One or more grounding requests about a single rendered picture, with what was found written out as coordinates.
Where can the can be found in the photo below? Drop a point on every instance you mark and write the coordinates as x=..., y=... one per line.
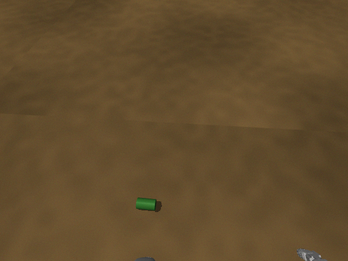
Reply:
x=146, y=203

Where can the right robot hand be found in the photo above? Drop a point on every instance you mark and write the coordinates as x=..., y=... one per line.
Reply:
x=309, y=255

